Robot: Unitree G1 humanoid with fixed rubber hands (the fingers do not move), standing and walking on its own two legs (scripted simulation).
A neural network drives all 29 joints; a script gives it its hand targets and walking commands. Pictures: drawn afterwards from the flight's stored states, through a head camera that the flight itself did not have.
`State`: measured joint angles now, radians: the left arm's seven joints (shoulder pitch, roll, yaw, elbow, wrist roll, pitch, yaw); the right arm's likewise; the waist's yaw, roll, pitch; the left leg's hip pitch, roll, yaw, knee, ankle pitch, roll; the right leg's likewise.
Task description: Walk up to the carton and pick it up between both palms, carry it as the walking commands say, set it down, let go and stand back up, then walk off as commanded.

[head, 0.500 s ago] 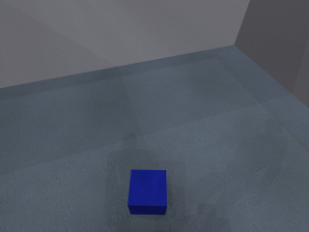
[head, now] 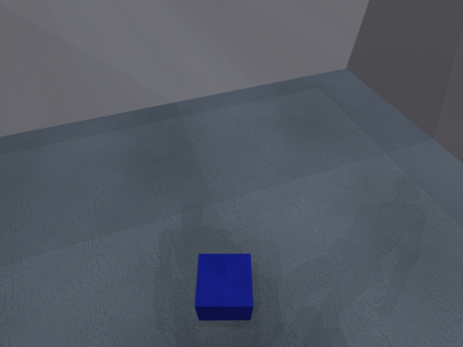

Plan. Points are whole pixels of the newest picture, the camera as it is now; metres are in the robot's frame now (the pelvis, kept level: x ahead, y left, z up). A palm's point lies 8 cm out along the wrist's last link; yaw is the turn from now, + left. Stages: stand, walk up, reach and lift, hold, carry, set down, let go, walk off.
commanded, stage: walk up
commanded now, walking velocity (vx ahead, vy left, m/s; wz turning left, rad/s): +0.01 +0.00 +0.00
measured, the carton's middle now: (224, 287) +0.45 +0.01 -0.68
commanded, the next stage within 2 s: stand in 1.96 s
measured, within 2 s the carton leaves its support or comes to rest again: neither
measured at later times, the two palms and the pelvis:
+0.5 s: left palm out of the picture -0.04 +0.20 -0.15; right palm out of the picture -0.05 -0.20 -0.15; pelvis +0.00 +0.00 +0.00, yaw +0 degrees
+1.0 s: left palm out of the picture +0.00 +0.23 -0.15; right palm out of the picture +0.00 -0.21 -0.14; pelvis +0.03 +0.01 -0.01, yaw -1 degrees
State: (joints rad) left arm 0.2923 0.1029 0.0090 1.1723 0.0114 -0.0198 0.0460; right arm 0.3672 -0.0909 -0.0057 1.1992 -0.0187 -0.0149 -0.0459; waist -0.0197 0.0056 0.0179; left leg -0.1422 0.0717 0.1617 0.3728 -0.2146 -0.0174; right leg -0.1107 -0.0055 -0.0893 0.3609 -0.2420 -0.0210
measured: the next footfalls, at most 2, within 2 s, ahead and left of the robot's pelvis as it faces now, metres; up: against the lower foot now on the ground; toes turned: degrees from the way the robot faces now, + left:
none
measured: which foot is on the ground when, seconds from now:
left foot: down 0.00-1.00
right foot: down 0.00-1.00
